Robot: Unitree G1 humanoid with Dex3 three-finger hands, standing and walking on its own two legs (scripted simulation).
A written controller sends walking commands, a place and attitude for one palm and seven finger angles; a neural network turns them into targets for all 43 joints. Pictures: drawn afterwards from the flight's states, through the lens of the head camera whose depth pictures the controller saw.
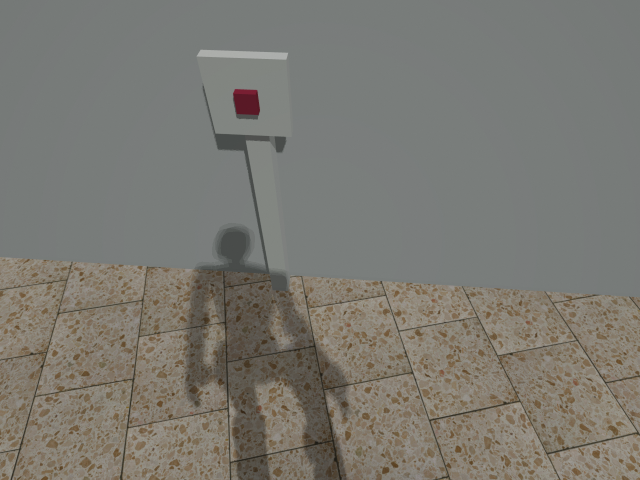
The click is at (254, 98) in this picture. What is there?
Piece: button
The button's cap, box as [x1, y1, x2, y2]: [233, 89, 259, 114]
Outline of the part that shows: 235,89 233,95 237,113 258,114 259,106 256,90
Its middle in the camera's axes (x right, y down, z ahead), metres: -0.16 -0.29 +0.83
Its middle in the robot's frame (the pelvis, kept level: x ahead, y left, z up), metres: +0.82 +0.20 +0.03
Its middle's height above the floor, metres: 0.81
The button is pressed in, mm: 0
